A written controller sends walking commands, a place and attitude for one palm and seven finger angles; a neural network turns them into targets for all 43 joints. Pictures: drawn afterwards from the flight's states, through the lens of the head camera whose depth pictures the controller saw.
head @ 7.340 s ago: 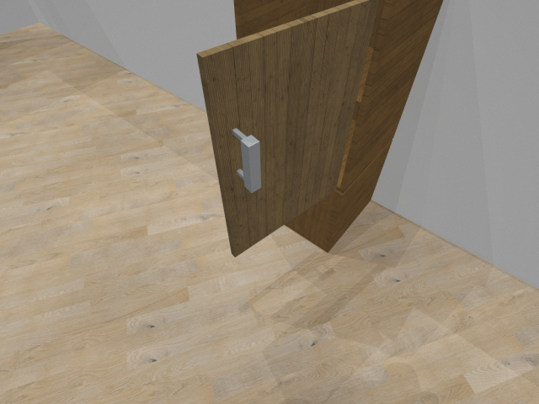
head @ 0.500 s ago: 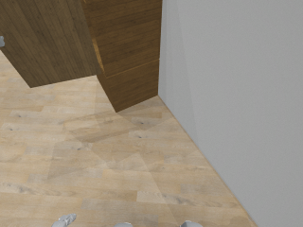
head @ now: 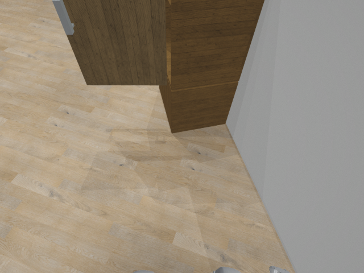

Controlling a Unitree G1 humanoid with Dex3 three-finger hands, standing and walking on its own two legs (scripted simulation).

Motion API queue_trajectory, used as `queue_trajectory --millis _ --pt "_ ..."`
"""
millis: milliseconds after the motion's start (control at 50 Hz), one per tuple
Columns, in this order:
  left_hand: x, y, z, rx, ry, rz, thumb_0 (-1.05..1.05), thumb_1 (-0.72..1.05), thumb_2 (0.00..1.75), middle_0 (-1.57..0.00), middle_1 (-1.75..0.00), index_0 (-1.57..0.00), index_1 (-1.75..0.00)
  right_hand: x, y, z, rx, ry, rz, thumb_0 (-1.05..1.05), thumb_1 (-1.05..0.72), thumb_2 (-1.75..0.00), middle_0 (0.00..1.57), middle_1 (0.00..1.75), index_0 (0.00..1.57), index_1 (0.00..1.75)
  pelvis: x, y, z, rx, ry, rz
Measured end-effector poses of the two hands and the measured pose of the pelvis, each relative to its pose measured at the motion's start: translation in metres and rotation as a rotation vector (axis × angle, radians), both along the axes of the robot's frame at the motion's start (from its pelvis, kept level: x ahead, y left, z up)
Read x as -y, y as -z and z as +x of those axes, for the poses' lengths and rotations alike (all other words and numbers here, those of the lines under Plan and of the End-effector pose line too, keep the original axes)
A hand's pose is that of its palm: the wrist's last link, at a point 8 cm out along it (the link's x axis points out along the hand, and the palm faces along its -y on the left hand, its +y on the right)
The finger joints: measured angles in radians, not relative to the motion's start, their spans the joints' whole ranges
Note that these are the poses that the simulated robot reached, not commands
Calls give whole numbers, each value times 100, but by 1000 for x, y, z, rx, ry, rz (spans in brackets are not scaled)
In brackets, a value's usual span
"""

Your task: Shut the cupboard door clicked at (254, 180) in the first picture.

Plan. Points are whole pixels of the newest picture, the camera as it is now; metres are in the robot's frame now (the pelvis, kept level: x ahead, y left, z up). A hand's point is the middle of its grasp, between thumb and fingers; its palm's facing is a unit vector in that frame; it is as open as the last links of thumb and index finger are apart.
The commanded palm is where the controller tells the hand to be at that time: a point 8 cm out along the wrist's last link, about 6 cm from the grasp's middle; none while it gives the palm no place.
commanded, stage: take the last steps up to it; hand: left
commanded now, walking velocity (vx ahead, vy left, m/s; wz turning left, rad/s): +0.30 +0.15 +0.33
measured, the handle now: (65, 14) +0.94 +0.53 +0.04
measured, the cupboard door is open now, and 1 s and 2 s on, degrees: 78 78 78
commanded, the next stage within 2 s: come to a stop and stand still in 1.40 s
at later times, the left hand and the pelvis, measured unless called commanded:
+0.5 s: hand out of the picture +0.00 +0.23 -0.19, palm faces +0.24 -0.96 -0.16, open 7.4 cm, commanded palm none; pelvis +0.09 +0.06 -0.01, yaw +9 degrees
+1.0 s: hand (92, 178) +0.36 +0.30 -0.15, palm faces +0.15 -0.97 -0.19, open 7.3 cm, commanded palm none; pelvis +0.26 +0.11 +0.00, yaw +9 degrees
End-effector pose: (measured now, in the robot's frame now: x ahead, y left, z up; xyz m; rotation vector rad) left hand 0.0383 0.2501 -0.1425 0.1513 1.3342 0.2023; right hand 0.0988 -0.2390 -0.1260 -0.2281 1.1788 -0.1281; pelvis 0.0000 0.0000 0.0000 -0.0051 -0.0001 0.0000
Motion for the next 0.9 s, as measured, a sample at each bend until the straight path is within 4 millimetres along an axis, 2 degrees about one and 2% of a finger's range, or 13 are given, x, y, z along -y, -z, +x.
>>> queue_trajectory --millis 60,120,180,240,320,380,460,500,540,580,700,820,900 --pt "4 -8 6 37 -8 13 1 91 90 -20 -30 -20 -30 1 5 -3 -21 -7 22 0 -91 -89 20 30 20 30 6 -2 2 1 -16 -6" --pt "8 -8 8 89 -13 35 1 91 90 -20 -30 -20 -30 7 18 -4 -40 -6 51 0 -91 -89 20 30 20 30 14 7 7 -1 -32 15" --pt "13 -12 -2 93 -51 34 1 91 90 -20 -30 -20 -30 11 21 -1 -80 -27 56 0 -91 -89 20 30 20 30 13 5 13 12 -65 7" --pt "17 -16 -17 48 -84 16 1 91 90 -20 -30 -20 -30 10 12 10 -95 -34 53 1 -91 -89 20 30 20 30 8 -3 24 6 -85 9" --pt "18 -16 -35 -27 -129 -25 1 91 90 -21 -30 -20 -30 -1 -1 34 -97 -59 43 1 -91 -89 20 30 20 30 -4 -10 42 -10 -115 23" --pt "12 -11 -46 -82 -173 -54 1 91 90 -21 -30 -20 -30 -19 -4 61 -92 -105 31 1 -91 -89 20 30 20 30 -20 -9 57 -16 -136 26" --pt "-11 7 -55 -162 -228 -88 1 91 90 -21 -30 -20 -30 -54 2 105 -37 -168 8 1 -91 -89 20 30 20 30 -51 5 80 -15 -155 14" --pt "-27 15 -50 -198 -228 -93 1 91 90 -21 -30 -20 -30 -70 6 119 3 -172 -3 1 -91 -89 20 30 20 30 -64 12 88 -7 -154 11" --pt "-44 16 -32 -199 -215 -80 1 91 90 -21 -30 -20 -30 -84 5 123 14 -158 -1 0 -91 -89 20 30 20 30 -73 10 97 -2 -143 13" --pt "-60 11 -1 -156 -195 -65 1 91 90 -21 -30 -20 -30 -96 4 119 -5 -141 8 0 -91 -89 20 30 20 30 -80 5 107 -3 -139 15" --pt "-93 -11 114 56 -125 -23 1 92 90 -20 -30 -20 -30 -113 5 95 -133 -76 31 0 -94 -89 20 30 20 30 -100 -8 143 -5 -140 23" --pt "-100 -25 226 209 -42 -3 1 92 90 -20 -30 -19 -30 -121 13 74 -283 -11 68 0 -92 -89 20 30 20 30 -107 -7 189 3 -138 37" --pt "-96 -24 288 277 7 6 1 91 90 -20 -30 -20 -30 -123 26 76 -360 32 90 0 -92 -89 20 30 20 30 -105 5 227 12 -133 42"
